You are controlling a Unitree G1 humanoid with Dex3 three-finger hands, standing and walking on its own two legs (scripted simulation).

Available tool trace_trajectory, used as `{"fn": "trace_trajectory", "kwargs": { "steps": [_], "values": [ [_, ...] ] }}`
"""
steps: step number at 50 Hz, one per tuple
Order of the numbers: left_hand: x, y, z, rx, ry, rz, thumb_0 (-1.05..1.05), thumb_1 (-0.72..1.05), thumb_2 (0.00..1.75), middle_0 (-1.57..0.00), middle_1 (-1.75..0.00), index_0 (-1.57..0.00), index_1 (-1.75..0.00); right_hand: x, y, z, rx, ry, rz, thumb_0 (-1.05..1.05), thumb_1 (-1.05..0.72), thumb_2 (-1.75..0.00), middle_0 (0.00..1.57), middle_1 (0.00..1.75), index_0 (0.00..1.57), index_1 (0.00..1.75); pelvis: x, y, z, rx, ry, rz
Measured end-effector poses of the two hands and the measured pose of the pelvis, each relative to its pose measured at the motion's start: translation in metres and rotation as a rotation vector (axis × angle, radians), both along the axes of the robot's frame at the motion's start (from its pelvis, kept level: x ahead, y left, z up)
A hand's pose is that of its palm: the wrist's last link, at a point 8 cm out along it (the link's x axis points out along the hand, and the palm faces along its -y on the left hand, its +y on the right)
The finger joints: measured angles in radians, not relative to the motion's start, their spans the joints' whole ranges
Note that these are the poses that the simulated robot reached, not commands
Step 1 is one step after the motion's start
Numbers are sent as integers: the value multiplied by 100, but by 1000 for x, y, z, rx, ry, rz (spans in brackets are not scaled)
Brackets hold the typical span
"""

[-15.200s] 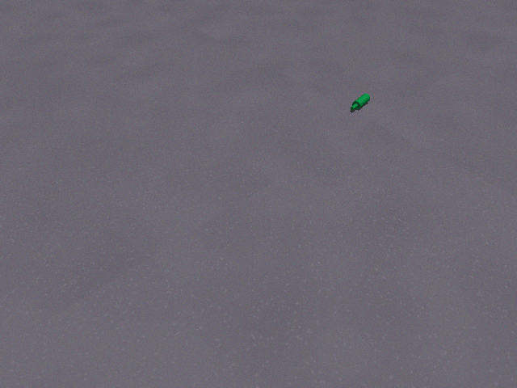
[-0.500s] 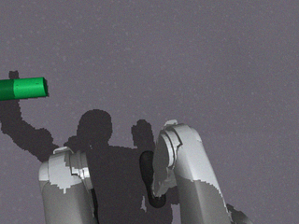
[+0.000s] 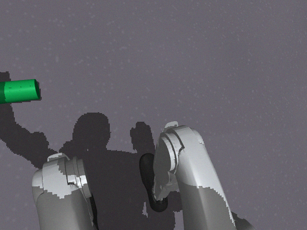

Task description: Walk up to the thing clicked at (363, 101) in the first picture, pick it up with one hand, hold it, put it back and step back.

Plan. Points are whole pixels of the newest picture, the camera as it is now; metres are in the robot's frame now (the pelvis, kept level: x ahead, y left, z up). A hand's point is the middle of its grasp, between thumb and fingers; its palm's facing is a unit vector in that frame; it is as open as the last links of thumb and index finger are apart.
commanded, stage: rise first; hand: left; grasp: from above
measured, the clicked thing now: out of the picture +0.52 +0.31 -0.30
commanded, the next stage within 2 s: approach in 0.64 s
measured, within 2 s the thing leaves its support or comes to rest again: neither
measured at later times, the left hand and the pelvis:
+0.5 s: hand out of the picture +0.48 +0.34 -0.17, palm faces -0.45 -0.04 -0.89, open 13.5 cm; pelvis +0.00 +0.00 +0.00, yaw +0 degrees
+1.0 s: hand out of the picture +0.50 +0.31 -0.16, palm faces -0.44 -0.03 -0.90, open 13.6 cm; pelvis +0.00 +0.00 +0.00, yaw +0 degrees
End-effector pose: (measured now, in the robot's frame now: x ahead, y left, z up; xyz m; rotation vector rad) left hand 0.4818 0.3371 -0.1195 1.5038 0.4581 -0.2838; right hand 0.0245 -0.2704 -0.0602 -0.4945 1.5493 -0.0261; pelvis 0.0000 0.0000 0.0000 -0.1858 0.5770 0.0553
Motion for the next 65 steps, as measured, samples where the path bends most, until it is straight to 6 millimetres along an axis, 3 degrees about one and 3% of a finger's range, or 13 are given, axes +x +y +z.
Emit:
{"fn": "trace_trajectory", "kwargs": {
  "steps": [41,47,58,65],
  "values": [
    [2,4,7,8,-22,-21,0,-40,93,-21,-90,-21,-91,10,-1,5,-17,-33,35,0,-91,-90,21,30,20,30,-2,2,1,-9,-6,2],
    [10,-12,15,7,-30,-47,-1,-43,95,-17,-92,-17,-93,8,-2,6,-14,-31,24,0,-90,-89,21,30,20,30,-2,1,3,0,3,4],
    [46,-68,15,-5,-52,-108,0,-47,99,-12,-97,-13,-97,-13,2,11,-14,-38,-39,0,-90,-89,20,30,20,30,-1,-1,5,1,18,-6],
    [42,-63,10,41,-36,-41,0,-50,100,-10,-99,-11,-98,-31,8,5,30,-11,-89,0,-89,-88,20,30,20,30,-1,-2,4,10,21,-12]
  ]
}}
